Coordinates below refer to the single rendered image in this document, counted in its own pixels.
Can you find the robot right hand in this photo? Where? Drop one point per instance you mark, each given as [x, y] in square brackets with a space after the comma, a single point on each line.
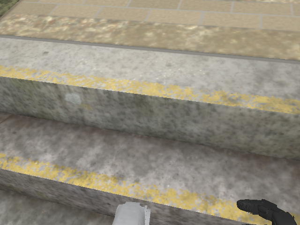
[266, 210]

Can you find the robot left thigh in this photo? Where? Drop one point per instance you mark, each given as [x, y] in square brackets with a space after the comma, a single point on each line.
[132, 213]

